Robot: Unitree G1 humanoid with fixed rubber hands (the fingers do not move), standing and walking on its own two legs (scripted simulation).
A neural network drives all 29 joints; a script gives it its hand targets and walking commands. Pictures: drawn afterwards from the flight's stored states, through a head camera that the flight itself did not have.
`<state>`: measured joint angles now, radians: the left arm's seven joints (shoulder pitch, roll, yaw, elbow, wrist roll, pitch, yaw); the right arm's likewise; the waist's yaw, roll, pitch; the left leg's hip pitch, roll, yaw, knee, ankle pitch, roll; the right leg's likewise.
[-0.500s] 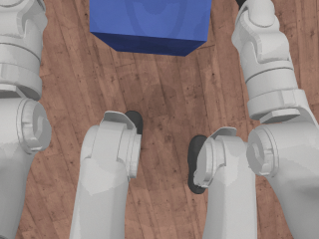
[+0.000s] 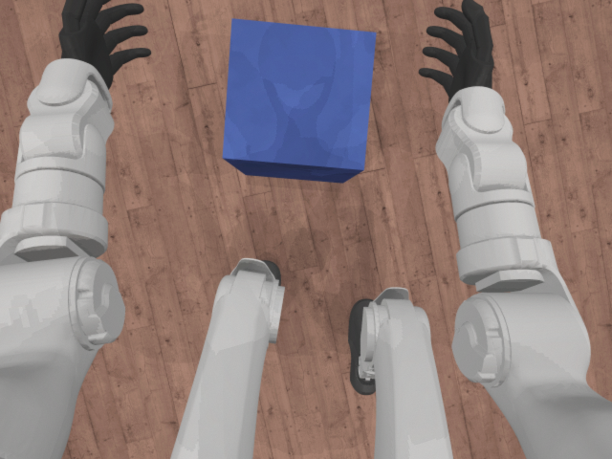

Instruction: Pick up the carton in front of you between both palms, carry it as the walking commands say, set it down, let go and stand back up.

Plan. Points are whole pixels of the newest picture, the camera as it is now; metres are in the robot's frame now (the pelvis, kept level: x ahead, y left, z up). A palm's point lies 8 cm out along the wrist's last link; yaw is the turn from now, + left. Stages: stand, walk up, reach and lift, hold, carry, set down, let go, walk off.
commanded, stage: set down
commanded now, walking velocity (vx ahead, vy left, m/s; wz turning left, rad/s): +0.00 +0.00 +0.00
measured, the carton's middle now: (298, 117) +0.54 +0.11 -0.39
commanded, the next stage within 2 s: let go in 0.34 s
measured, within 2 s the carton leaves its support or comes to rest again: neither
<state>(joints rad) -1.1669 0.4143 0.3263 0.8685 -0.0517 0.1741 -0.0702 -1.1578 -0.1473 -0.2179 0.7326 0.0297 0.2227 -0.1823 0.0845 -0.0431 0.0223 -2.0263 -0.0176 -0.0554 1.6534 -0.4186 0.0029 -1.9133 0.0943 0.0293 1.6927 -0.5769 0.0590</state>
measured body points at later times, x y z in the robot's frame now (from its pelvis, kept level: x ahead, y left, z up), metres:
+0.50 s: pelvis +0.03 +0.01 +0.13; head +0.32 +0.06 +0.47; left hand +0.48 +0.32 +0.02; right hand +0.53 -0.08 +0.02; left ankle +0.12 +0.12 -0.48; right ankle +0.08 -0.13 -0.48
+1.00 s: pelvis +0.09 +0.01 +0.23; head +0.24 +0.03 +0.66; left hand +0.32 +0.28 +0.14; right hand +0.38 -0.17 +0.13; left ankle +0.12 +0.12 -0.48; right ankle +0.08 -0.13 -0.48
